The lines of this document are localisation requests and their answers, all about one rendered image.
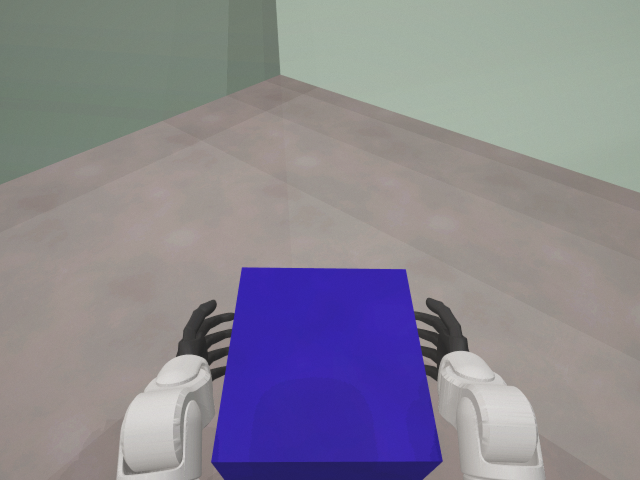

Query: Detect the robot left hand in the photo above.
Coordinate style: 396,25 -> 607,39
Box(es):
176,300 -> 235,381

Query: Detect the robot right hand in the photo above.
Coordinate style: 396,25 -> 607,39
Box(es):
414,298 -> 469,381

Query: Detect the left robot forearm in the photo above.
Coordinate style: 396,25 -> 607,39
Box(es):
116,355 -> 215,480

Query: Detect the carton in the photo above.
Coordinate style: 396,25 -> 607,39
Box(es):
211,267 -> 443,480

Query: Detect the right robot forearm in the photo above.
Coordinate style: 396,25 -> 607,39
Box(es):
437,351 -> 546,480

